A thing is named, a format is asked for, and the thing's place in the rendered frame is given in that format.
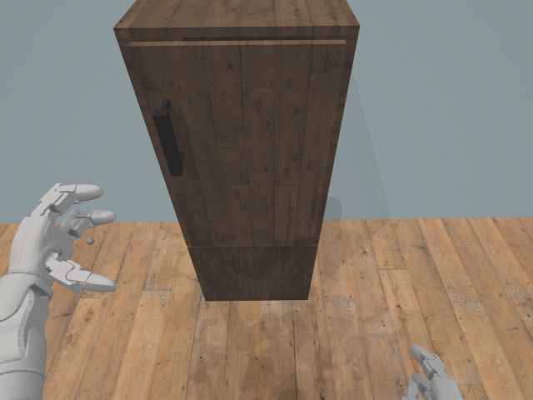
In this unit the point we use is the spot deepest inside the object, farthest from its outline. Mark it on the robot left forearm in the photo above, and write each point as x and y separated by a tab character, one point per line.
24	310

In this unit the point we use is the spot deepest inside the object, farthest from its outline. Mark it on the right robot hand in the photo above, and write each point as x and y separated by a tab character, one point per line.
441	386

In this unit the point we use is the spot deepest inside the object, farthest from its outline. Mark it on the left robot hand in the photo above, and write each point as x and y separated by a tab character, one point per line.
38	237

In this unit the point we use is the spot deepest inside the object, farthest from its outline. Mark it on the handle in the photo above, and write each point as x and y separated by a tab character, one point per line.
168	140

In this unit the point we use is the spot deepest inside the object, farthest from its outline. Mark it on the cupboard door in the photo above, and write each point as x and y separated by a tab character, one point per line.
253	120

